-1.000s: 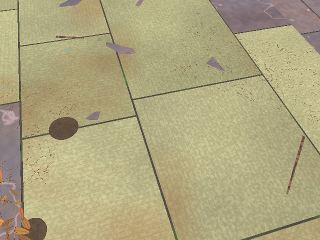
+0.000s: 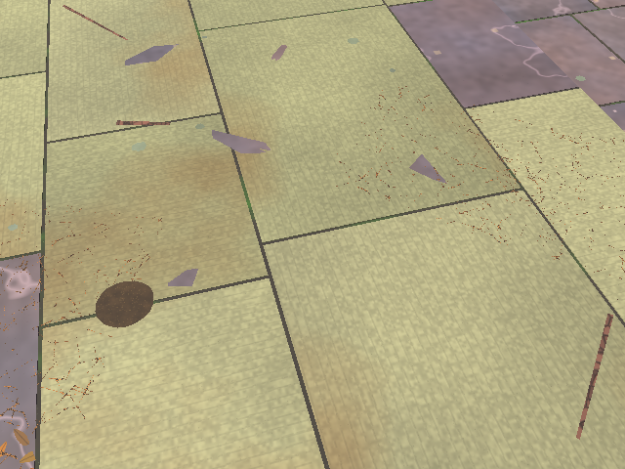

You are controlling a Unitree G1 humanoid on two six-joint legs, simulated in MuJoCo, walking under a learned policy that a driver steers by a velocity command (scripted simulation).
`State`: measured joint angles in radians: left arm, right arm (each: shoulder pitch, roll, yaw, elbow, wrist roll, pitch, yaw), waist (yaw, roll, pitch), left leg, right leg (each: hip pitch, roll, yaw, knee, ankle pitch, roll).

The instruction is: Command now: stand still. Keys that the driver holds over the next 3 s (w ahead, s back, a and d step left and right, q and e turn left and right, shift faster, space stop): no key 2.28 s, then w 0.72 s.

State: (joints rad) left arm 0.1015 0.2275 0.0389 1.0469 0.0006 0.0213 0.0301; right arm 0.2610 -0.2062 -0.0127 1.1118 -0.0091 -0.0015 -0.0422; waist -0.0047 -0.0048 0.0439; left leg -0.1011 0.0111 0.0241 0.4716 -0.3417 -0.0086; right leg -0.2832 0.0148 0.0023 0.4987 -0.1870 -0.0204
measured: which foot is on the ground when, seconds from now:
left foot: down 0.00-1.00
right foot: down 0.00-1.00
